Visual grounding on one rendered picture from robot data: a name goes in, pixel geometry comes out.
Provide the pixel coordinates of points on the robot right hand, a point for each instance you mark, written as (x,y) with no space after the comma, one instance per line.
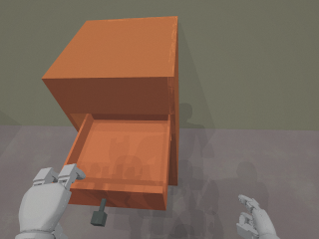
(252,227)

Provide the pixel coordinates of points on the robot left hand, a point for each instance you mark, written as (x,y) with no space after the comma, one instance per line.
(45,202)

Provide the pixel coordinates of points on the handle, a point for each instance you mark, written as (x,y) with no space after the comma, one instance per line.
(99,218)

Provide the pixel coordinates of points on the cabinet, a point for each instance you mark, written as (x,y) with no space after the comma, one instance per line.
(121,67)

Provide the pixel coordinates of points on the drawer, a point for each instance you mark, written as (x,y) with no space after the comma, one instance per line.
(125,158)

